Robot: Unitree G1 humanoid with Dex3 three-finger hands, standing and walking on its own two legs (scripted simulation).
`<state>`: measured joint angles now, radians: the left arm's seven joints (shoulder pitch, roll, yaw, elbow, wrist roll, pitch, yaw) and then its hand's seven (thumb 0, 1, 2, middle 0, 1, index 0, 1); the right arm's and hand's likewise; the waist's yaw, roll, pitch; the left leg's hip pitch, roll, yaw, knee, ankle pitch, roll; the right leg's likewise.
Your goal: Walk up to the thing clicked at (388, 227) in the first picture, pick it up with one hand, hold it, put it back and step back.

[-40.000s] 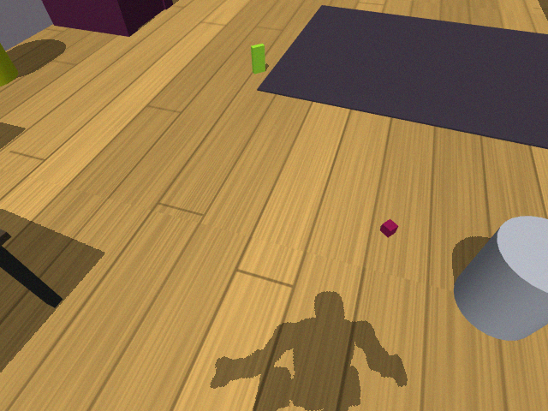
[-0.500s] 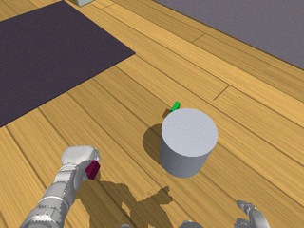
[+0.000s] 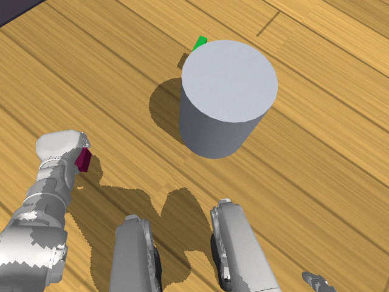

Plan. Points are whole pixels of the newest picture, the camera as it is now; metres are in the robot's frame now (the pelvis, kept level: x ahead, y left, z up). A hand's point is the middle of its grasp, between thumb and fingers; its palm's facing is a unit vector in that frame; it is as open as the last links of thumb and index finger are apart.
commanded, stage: crouch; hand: left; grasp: from above
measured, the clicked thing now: (76, 158) +0.45 +0.24 -0.17
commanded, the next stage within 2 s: lower in 1.20 s
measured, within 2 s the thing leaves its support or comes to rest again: neither
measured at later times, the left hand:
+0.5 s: hand (86, 167) +0.46 +0.25 -0.29, palm faces -0.45 -0.03 -0.89, open 7.3 cm
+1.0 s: hand (92, 168) +0.48 +0.25 -0.36, palm faces -0.46 -0.03 -0.89, open 7.3 cm
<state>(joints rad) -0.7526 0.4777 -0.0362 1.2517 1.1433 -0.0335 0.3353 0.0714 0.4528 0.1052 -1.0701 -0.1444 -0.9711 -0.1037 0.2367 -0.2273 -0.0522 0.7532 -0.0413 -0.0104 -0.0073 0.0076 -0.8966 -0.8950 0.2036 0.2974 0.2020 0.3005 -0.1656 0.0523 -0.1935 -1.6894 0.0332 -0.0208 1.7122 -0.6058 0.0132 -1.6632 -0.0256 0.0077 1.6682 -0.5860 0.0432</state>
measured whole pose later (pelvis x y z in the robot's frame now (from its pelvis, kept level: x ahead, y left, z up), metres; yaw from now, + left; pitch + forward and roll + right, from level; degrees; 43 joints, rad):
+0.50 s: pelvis +0.00 -0.01 -0.13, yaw -2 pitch +38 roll -6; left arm -0.91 0.64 0.07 1.34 1.23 -0.12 0.36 0.07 0.49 0.04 -1.04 -0.17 -0.97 -0.08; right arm 0.14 -0.26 -0.02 0.72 -0.11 -0.06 0.09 0.00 -0.90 -0.90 0.20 0.30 0.20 0.30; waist -0.21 0.01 -0.12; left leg -2.12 0.02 -0.09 2.14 -0.69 -0.01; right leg -2.07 -0.02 -0.03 2.08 -0.68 0.04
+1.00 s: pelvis -0.02 -0.01 -0.19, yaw -4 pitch +35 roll -8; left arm -1.02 0.76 0.10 1.48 1.28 -0.19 0.37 0.07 0.49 0.04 -1.09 -0.15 -0.98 -0.07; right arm 0.18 -0.26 0.06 0.74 -0.13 -0.05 0.13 0.00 -0.90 -0.90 0.20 0.30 0.20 0.30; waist -0.27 -0.01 -0.05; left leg -2.29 0.01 -0.12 2.35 -0.68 0.00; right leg -2.22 -0.01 -0.04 2.26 -0.66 0.05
